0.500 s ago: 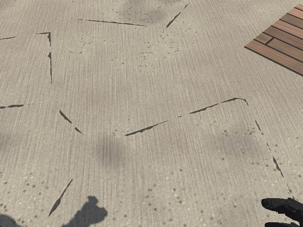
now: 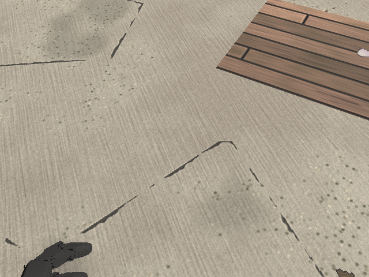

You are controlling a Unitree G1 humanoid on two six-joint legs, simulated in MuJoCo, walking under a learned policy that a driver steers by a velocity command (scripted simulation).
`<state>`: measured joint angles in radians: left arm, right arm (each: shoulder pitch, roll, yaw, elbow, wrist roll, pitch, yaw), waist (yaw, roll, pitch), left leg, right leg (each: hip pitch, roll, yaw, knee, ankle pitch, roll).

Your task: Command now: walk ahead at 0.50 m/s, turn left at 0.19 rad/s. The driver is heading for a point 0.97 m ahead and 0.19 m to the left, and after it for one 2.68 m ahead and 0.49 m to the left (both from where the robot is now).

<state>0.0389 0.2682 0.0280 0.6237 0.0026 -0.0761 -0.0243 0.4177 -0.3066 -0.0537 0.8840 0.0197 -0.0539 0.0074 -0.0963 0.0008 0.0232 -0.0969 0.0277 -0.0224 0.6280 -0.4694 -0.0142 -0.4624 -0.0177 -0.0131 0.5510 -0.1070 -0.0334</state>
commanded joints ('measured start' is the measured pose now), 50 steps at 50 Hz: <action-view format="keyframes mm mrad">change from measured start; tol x16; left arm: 1 393 200 73 33 1 7 13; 6 181 92 47 51 10 -29 2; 26 318 88 50 120 17 13 45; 50 -3 102 37 25 -19 -19 -43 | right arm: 1 -10 -123 -14 -99 19 -37 -3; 20 -406 -21 -7 -258 1 16 52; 26 13 -294 -120 -184 13 38 14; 33 -203 -83 -41 -250 -21 -13 14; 50 -100 -155 -50 -104 -18 0 -24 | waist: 1 217 -189 -270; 4 141 -104 -49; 19 168 -30 88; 24 13 -79 -79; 26 6 223 -234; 27 2 184 -399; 30 46 5 -111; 50 50 72 4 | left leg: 1 -653 -9 -107 608 -87 28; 14 -576 87 -45 179 518 8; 20 -601 60 42 15 435 68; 24 -237 -81 148 -27 296 157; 25 53 -81 79 -79 338 199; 27 517 312 -835 -296 108 465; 35 -78 136 -215 -425 634 296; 45 85 174 -35 -488 521 210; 50 246 212 24 -306 993 165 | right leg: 1 745 -376 622 -234 -300 -209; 6 352 -245 199 -379 10 -152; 17 443 -253 -119 -433 197 -128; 20 548 -278 -153 -369 312 -108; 24 542 -244 -219 34 842 -52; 25 366 -203 -227 287 682 -11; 26 -79 -48 -207 663 -141 58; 27 -253 69 49 839 -513 62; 42 -157 -92 29 111 283 54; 50 -159 7 -22 0 34 -45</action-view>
